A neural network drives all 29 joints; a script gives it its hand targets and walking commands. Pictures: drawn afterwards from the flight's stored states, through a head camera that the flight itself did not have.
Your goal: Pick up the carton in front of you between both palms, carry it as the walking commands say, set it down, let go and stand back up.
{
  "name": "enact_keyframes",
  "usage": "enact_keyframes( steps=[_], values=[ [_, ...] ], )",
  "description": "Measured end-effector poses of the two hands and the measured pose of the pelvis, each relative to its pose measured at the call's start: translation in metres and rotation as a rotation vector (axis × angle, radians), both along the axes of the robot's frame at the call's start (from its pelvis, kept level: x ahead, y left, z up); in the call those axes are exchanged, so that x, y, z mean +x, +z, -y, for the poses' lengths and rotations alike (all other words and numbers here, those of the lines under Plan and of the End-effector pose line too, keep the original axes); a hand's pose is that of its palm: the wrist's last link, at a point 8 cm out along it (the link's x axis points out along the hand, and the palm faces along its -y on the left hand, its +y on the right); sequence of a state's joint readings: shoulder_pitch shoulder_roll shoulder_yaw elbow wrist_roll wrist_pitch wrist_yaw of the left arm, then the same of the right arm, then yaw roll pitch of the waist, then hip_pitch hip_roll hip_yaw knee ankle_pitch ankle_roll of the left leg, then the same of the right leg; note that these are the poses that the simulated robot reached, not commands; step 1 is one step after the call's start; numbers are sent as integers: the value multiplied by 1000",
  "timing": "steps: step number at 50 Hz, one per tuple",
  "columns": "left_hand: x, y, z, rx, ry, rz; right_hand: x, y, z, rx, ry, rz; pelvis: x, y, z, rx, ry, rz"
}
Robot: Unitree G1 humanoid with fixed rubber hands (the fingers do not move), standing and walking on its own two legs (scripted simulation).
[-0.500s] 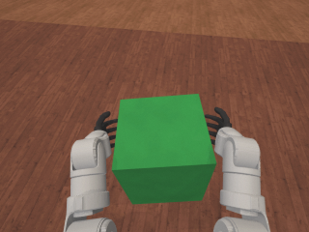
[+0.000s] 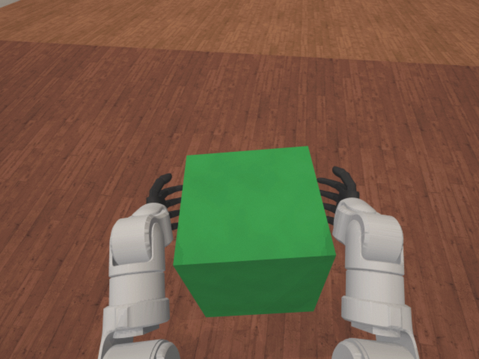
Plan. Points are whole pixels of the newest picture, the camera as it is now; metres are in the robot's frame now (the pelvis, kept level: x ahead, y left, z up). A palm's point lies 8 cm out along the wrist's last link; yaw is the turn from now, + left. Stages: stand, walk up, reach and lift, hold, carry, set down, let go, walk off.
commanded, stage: carry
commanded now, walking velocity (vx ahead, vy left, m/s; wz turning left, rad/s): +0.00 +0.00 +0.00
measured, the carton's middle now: (253, 237) +0.34 +0.00 +0.03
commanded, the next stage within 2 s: none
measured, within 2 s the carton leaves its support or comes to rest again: neither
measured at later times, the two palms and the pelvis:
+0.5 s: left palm (164, 215) +0.32 +0.15 +0.11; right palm (352, 209) +0.33 -0.15 +0.12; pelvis +0.00 -0.01 +0.00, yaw +0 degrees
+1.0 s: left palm (163, 214) +0.33 +0.15 +0.11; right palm (349, 205) +0.33 -0.15 +0.12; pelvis +0.00 -0.01 +0.00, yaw +0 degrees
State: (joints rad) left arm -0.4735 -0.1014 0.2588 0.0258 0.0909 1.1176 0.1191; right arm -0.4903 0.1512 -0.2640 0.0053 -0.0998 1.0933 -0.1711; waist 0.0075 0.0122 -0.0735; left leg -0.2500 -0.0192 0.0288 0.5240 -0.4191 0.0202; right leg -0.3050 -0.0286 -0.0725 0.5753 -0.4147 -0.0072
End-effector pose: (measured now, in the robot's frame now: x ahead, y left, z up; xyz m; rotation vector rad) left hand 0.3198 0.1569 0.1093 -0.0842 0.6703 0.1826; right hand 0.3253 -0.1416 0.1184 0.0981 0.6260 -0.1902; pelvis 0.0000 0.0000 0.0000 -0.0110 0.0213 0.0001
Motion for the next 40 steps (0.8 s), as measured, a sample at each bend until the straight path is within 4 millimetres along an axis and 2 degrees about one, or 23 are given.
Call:
enact_keyframes(
  steps=[14,26,40],
  values=[
    [3,-1,10,-3,-7,-8,2,0,10,-3,-7,-7,0,1,6,-2,2,10],
    [2,1,9,-24,0,3,0,4,9,-3,-11,-1,1,3,9,-4,2,8],
    [5,0,6,-15,15,0,9,3,6,2,5,1,4,2,7,0,3,3]
  ],
)
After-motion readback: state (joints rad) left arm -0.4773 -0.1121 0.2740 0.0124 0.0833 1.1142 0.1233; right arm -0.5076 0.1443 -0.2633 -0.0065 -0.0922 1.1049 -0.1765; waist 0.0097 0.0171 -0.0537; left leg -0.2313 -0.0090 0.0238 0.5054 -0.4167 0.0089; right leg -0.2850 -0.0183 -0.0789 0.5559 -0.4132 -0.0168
